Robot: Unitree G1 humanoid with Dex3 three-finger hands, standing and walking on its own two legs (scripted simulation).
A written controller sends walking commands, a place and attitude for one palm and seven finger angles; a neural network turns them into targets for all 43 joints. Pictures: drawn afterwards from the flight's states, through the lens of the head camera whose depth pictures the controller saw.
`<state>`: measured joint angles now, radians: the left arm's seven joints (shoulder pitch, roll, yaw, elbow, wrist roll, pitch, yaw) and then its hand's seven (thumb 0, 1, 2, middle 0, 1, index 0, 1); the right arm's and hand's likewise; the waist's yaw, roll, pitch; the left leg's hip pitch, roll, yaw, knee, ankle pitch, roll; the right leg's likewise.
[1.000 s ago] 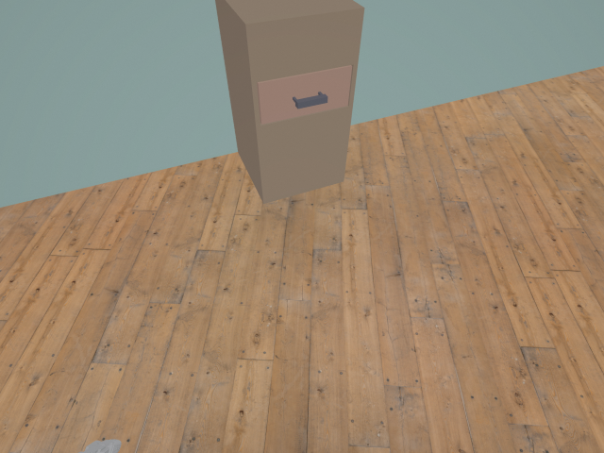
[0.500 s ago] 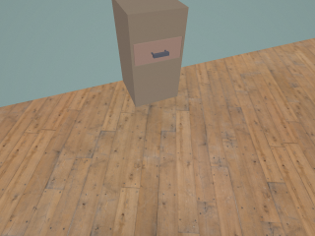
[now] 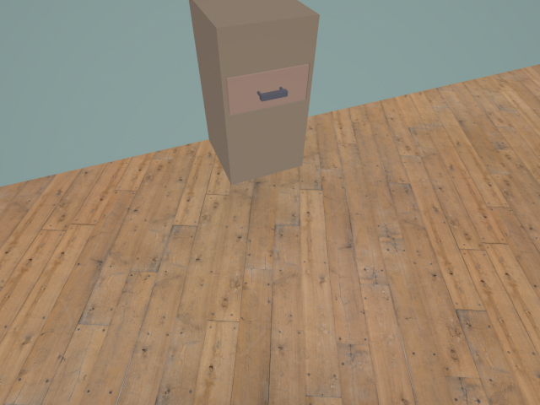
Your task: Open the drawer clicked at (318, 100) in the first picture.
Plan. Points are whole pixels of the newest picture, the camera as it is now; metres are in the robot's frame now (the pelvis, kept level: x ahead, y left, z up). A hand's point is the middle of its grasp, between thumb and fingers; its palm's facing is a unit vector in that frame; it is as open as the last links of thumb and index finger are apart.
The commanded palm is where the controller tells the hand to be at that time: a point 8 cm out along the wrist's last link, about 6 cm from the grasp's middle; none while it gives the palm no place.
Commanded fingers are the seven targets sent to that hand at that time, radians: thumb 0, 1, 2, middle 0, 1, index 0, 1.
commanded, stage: look at it before walking up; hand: left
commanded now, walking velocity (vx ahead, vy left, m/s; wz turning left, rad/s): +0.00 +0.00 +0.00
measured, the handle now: (271, 92) +1.40 +0.07 -0.26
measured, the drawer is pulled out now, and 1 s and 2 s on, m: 0.00 0.00 0.00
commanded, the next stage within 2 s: walk to a spot facing it in 0.54 s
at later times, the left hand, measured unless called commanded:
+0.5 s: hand out of the picture +0.07 +0.25 -0.16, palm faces -0.02 -0.94 -0.33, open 7.4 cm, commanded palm none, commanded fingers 0.00 0.90 0.90 -0.20 -0.30 -0.20 -0.30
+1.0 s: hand out of the picture +0.08 +0.18 -0.18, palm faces -0.14 -0.97 -0.22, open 7.4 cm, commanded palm none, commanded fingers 0.00 0.90 0.90 -0.20 -0.30 -0.20 -0.30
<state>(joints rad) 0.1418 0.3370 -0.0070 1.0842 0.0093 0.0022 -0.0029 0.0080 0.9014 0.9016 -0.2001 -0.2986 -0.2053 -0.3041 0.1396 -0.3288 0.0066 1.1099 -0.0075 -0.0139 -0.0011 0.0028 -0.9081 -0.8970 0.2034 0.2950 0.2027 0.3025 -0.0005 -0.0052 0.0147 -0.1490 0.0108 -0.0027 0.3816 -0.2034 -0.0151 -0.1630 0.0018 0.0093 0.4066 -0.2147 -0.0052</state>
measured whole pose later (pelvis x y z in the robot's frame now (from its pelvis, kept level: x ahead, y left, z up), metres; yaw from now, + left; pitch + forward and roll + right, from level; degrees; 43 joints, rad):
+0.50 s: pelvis +0.00 +0.00 +0.00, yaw +0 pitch -2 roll +0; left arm 0.15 0.34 -0.01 1.09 0.01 0.00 0.00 0.01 0.90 0.90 -0.20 -0.30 -0.21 -0.30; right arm 0.13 -0.33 0.01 1.12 0.00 -0.02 0.00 0.00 -0.91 -0.90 0.20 0.29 0.20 0.30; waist 0.00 -0.01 0.02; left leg -0.14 0.01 0.00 0.37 -0.20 -0.01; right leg -0.15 0.00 0.01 0.39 -0.21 0.00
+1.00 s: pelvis +0.05 -0.02 -0.02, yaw -10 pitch -1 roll +1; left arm 0.34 0.21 0.04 1.02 0.02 0.02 -0.04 0.01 0.90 0.90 -0.20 -0.30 -0.20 -0.30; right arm 0.29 -0.24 -0.03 1.05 -0.02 -0.03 -0.01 0.00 -0.91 -0.90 0.20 0.29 0.20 0.30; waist 0.01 0.02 0.03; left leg -0.15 0.11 0.15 0.62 -0.44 -0.04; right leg -0.30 0.01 -0.05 0.67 -0.37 -0.03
